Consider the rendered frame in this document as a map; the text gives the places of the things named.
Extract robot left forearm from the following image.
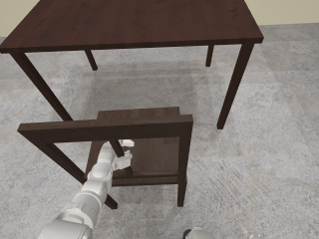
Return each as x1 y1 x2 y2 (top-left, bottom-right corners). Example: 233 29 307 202
37 161 113 239

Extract right robot hand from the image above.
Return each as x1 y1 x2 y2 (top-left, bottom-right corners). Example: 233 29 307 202
241 226 263 239

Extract left robot hand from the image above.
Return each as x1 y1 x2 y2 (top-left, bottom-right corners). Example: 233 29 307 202
97 139 135 171

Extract left robot upper arm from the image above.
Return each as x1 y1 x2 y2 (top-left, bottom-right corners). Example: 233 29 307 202
40 218 94 239

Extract robot right shin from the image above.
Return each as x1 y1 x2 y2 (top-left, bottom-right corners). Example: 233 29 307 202
189 227 202 233

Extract table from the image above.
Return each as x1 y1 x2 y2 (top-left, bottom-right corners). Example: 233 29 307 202
0 0 264 129

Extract chair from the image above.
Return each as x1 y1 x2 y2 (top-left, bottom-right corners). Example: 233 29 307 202
17 107 193 209

